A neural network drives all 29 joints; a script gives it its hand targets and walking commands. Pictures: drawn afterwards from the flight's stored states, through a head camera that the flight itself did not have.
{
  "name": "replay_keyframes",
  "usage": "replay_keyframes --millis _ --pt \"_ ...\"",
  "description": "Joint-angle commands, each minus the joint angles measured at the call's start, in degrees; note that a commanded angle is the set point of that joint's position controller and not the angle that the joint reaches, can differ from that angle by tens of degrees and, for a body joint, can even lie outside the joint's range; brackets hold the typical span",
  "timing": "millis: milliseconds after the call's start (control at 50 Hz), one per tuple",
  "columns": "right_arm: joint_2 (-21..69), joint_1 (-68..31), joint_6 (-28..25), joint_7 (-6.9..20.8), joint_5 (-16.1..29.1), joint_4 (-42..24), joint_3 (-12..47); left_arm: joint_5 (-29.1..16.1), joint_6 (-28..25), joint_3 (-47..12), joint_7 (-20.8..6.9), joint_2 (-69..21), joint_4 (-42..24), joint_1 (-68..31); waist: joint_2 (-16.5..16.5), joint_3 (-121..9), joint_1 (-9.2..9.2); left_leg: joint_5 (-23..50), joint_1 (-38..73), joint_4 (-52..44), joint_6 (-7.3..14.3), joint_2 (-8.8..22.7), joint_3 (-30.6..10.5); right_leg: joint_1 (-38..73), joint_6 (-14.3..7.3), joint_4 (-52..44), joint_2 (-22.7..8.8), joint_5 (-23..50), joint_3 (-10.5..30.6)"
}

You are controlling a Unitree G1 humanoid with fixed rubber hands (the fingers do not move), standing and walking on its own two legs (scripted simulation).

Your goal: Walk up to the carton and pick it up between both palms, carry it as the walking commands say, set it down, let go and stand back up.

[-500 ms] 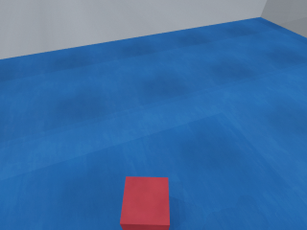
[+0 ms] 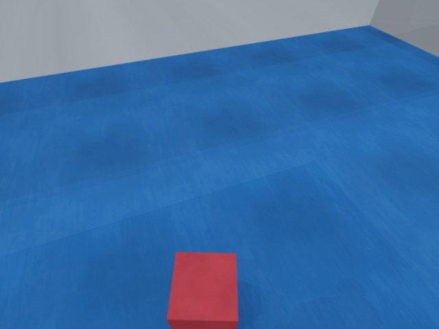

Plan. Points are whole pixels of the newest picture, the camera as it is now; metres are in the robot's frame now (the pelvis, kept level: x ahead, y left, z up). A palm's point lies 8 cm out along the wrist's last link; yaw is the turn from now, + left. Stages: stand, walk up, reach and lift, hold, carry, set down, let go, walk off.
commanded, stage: stand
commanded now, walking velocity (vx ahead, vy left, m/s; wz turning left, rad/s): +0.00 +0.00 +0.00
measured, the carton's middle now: (205, 295) +0.41 +0.05 -0.65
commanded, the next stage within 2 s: reach and lift in 0.08 s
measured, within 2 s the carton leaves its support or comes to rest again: neither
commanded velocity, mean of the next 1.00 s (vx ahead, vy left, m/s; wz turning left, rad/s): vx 0.00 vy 0.00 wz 0.00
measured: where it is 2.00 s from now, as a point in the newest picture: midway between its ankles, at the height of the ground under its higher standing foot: outside the picture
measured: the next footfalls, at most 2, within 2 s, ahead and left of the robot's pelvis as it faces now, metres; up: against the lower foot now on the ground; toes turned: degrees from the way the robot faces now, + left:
none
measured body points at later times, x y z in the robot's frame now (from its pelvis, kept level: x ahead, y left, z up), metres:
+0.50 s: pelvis -0.02 +0.03 -0.03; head +0.08 +0.02 +0.41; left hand +0.12 +0.23 -0.16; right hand +0.12 -0.19 -0.17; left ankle -0.01 +0.15 -0.74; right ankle -0.04 -0.13 -0.74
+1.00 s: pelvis -0.11 +0.02 -0.09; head +0.06 +0.02 +0.33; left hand +0.22 +0.25 -0.20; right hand +0.21 -0.18 -0.20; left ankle -0.01 +0.15 -0.74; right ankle -0.04 -0.13 -0.74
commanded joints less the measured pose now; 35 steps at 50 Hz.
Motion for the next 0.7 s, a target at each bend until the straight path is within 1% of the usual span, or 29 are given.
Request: replay_keyframes --millis 0,40,60,80,100,120,140,160,180,200,220,240,260,280,300,320,340,360,400,420,440,460,500,520,560,580,620,640,680 --pt "-5.2 3.9 -0.5 -0.2 -0.1 -0.5 -0.7 -0.1 -0.5 1.0 0.3 6.5 -0.7 4.3 -0.2 2.9 0.04 9.0 0.5 -2.1 1.9 3.0 -1.4 -3.4 -2.3 -3.8 -4.7 12.2 2.5" --pt "-5.6 3.6 -0.6 -0.1 -0.1 -0.7 -0.7 -0.1 -0.6 1.0 0.2 6.9 -0.8 4.1 -0.7 2.8 0.14 9.5 0.6 -2.2 1.9 3.2 -1.6 -3.3 -2.3 -3.5 -4.7 12.7 2.4" --pt "-5.7 3.6 -0.6 -0.1 -0.1 -0.8 -0.7 -0.1 -0.6 0.9 0.2 6.9 -0.9 3.9 -0.2 2.8 0.12 9.5 0.6 -2.2 1.9 3.2 -1.6 -3.4 -2.3 -3.5 -4.7 12.6 2.4" --pt "-8.2 -16.5 0.8 -0.4 8.4 -20.9 4.2 -6.8 1.5 -4.0 0.0 10.2 -21.0 -16.2 -4.0 -4.7 -0.18 -8.9 -17.8 10.6 7.2 -5.4 -4.7 -25.4 -1.6 4.7 1.9 -10.3 5.7" --pt "-7.6 -36.6 4.6 -1.2 7.4 -39.6 3.6 -4.1 5.2 -1.5 0.1 12.6 -36.5 -36.3 -4.8 -7.9 0.25 -9.6 -11.8 12.6 6.7 -5.7 -4.4 -24.9 -2.0 4.1 0.8 -14.0 5.4" --pt "-10.0 -37.4 8.9 -1.4 6.4 -35.0 4.1 -4.3 9.5 -2.8 0.8 9.6 -30.2 -31.7 -3.5 -4.7 0.63 -9.1 -14.0 13.1 7.0 -5.2 -2.7 -26.8 -3.0 4.9 0.0 -12.5 3.9" --pt "-9.8 -31.9 12.7 -1.3 6.8 -34.5 3.7 -5.6 14.0 -3.7 1.2 10.5 -32.7 -30.4 -1.5 -9.7 0.14 -8.9 -15.5 13.0 5.0 -5.2 -2.3 -24.2 -3.0 6.7 -0.2 -9.6 2.5" --pt "-11.0 -28.5 16.9 -0.8 6.9 -36.3 3.6 -6.5 18.8 -4.3 0.9 11.5 -34.6 -27.8 -0.3 -9.3 0.77 -8.2 -14.1 12.4 5.3 -5.3 -1.6 -26.1 -3.2 7.3 -0.1 -9.6 0.9" --pt "-9.7 -22.3 22.3 -0.7 6.8 -35.8 4.2 -8.1 24.2 -4.6 1.1 9.5 -34.4 -24.1 0.2 -9.4 1.17 -5.5 -14.6 11.9 6.0 -5.8 -0.5 -25.8 -3.3 8.6 0.8 -6.4 1.6" --pt "-8.2 -17.3 28.2 -0.7 7.6 -32.9 4.3 -7.5 29.7 -5.1 1.2 9.5 -32.8 -21.7 0.3 -9.5 0.27 -1.9 -13.9 12.5 6.4 -6.4 -0.8 -27.7 -3.3 9.1 1.5 -1.8 2.6" --pt "-7.4 -12.1 33.4 -0.7 7.7 -31.2 4.5 -6.6 34.7 -4.8 1.4 9.7 -30.7 -17.6 1.0 -13.4 -0.2 2.6 -13.1 12.9 6.4 -6.7 -2.1 -25.2 -3.2 9.9 2.5 4.3 3.7" --pt "-6.8 -6.6 37.1 -0.7 7.4 -28.6 4.1 -6.3 38.4 -4.6 1.7 8.3 -27.8 -12.2 0.4 -18.1 -0.53 12.4 -12.9 13.6 6.2 -6.8 -3.7 -21.7 -2.7 11.6 4.3 14.8 4.0" --pt "-6.6 -3.6 39.3 -0.2 6.6 -28.7 4.1 -5.7 40.7 -4.3 1.2 8.7 -27.0 -8.8 -1.4 -20.2 -0.54 18.3 -12.2 13.8 6.4 -7.3 -5.2 -21.5 -2.7 11.8 4.8 20.6 4.6" --pt "-6.3 -2.6 40.8 0.5 5.4 -28.1 3.8 -5.0 42.5 -4.0 0.8 7.8 -27.1 -6.4 -1.2 -20.8 0.05 24.3 -11.1 13.7 6.2 -7.2 -6.9 -22.2 -3.2 11.9 5.3 25.0 4.5" --pt "-5.5 -2.6 40.5 1.3 4.2 -27.6 2.8 -3.8 42.4 -2.5 0.3 7.4 -28.4 -4.8 -1.1 -19.4 1.79 27.9 -10.5 13.0 5.5 -7.3 -7.4 -23.0 -3.2 11.0 5.2 27.3 4.7" --pt "-5.9 -3.9 39.4 2.0 2.8 -28.9 1.3 -3.0 41.6 -1.8 -0.1 6.8 -30.1 -4.7 -0.1 -19.1 1.98 30.0 -10.2 12.6 4.9 -7.6 -7.4 -22.6 -3.4 10.7 5.4 28.9 5.2" --pt "-6.3 -6.0 37.5 2.5 1.6 -30.2 -0.3 -2.1 40.1 -1.1 -0.4 5.9 -31.5 -5.8 0.7 -18.0 1.91 30.0 -10.9 12.0 4.7 -7.8 -7.3 -22.9 -3.6 10.4 5.5 29.1 5.3" --pt "-6.3 -8.7 35.8 3.1 0.6 -32.1 -1.7 -0.8 38.7 -0.4 -0.7 4.6 -32.6 -7.5 1.7 -17.1 1.96 29.3 -12.1 12.1 4.6 -7.9 -7.0 -23.7 -3.7 10.6 5.5 28.4 5.3" --pt "-6.2 -13.6 32.2 4.3 -1.7 -37.2 -4.7 1.4 35.3 1.4 -1.5 2.7 -35.5 -12.3 3.2 -16.9 1.43 26.9 -13.2 13.6 4.5 -7.4 -6.7 -26.1 -3.8 12.1 5.2 25.0 4.9" --pt "-6.3 -16.0 30.3 4.8 -2.6 -40.0 -5.9 1.9 33.3 2.4 -1.9 2.5 -37.3 -14.9 2.6 -18.7 1.11 25.8 -13.2 14.9 4.5 -6.9 -6.7 -27.2 -3.4 13.2 5.1 23.7 4.5" --pt "-6.5 -19.1 28.0 5.1 -2.8 -42.9 -6.2 2.0 30.8 3.5 -2.3 3.0 -39.3 -18.4 1.4 -20.8 1.03 24.5 -14.6 16.3 4.4 -6.6 -6.8 -28.6 -2.8 14.7 4.8 22.5 4.3" --pt "-6.3 -20.7 26.2 5.4 -2.4 -44.0 -6.0 2.0 28.8 4.2 -2.5 3.8 -40.9 -21.1 0.2 -22.5 1.26 22.2 -16.3 17.5 4.3 -6.4 -6.9 -29.8 -2.1 16.1 4.4 20.9 4.2" --pt "-6.5 -22.6 23.2 5.8 -2.2 -45.9 -6.1 1.8 25.3 5.2 -2.8 5.3 -44.6 -25.0 -1.9 -28.2 1.53 21.2 -18.9 20.8 3.6 -6.4 -6.7 -31.3 -1.2 19.9 4.3 20.1 3.6" --pt "-6.4 -22.2 22.3 5.9 -2.1 -45.9 -5.9 1.8 24.1 5.5 -2.7 5.5 -45.4 -25.4 -1.8 -30.2 1.29 22.0 -18.9 22.4 3.1 -6.5 -6.7 -32.6 -1.0 21.8 4.6 19.7 2.8" --pt "-6.3 -21.4 21.7 5.8 -1.6 -46.2 -6.1 1.5 23.4 5.3 -2.4 5.2 -45.8 -24.6 -0.1 -33.4 1.12 24.2 -16.6 25.0 2.3 -6.6 -6.7 -36.7 -1.1 24.3 5.4 18.4 1.5" --pt "-6.5 -21.3 21.8 5.8 -1.2 -46.3 -6.2 1.2 23.7 5.2 -2.3 4.7 -45.8 -24.1 0.6 -34.2 1.15 23.2 -15.8 25.8 2.0 -6.6 -6.7 -38.6 -1.2 25.1 5.5 16.7 1.1" --pt "-6.4 -21.3 23.1 5.5 -0.1 -46.2 -6.3 0.7 25.1 4.8 -2.4 4.3 -45.5 -23.7 2.0 -32.7 1.05 16.2 -16.6 26.1 1.7 -7.0 -5.9 -40.5 -1.4 25.5 5.5 11.6 0.8" --pt "-6.5 -22.2 24.1 5.4 0.5 -46.2 -6.4 0.5 26.2 4.4 -2.5 4.3 -45.6 -24.2 2.6 -30.9 1.13 10.6 -17.6 25.7 1.6 -7.2 -5.6 -41.2 -1.5 25.5 5.5 7.7 0.6" --pt "-6.5 -23.9 26.2 5.1 1.5 -45.5 -6.0 0.1 28.4 4.3 -3.0 4.8 -44.2 -25.1 2.3 -25.8 1.46 -0.5 -21.4 24.3 1.9 -7.4 -4.9 -41.3 -1.7 25.1 5.2 0.2 0.3"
